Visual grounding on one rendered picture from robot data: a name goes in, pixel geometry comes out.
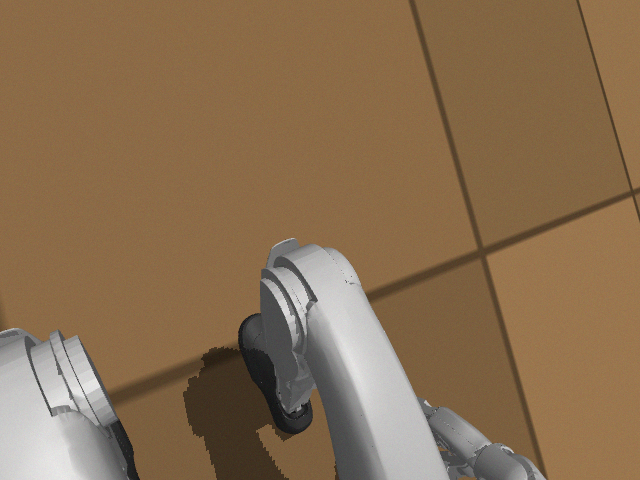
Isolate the right robot hand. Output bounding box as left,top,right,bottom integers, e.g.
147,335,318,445
416,396,493,480

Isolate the right robot foot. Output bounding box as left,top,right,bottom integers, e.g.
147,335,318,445
238,313,313,434

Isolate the right robot arm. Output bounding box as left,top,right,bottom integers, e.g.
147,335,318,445
473,443,546,480

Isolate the left robot foot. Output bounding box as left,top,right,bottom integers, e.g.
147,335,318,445
110,418,140,480

